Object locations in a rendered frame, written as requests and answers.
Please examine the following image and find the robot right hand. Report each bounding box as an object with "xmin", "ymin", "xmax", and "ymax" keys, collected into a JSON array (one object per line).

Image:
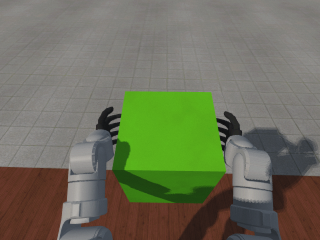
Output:
[{"xmin": 216, "ymin": 111, "xmax": 242, "ymax": 151}]

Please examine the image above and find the robot left hand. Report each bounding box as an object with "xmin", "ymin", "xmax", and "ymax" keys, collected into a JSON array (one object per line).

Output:
[{"xmin": 96, "ymin": 106, "xmax": 122, "ymax": 145}]

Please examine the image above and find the left robot upper arm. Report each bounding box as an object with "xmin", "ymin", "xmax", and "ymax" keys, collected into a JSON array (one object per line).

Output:
[{"xmin": 60, "ymin": 226, "xmax": 113, "ymax": 240}]

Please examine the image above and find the carton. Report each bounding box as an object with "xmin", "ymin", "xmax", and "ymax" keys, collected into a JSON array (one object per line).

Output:
[{"xmin": 112, "ymin": 91, "xmax": 226, "ymax": 204}]

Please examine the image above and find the robot right forearm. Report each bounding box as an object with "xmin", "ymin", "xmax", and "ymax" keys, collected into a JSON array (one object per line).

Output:
[{"xmin": 223, "ymin": 135, "xmax": 282, "ymax": 240}]

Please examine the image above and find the robot left forearm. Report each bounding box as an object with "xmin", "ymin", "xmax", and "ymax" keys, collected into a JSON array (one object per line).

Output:
[{"xmin": 57, "ymin": 129, "xmax": 114, "ymax": 240}]

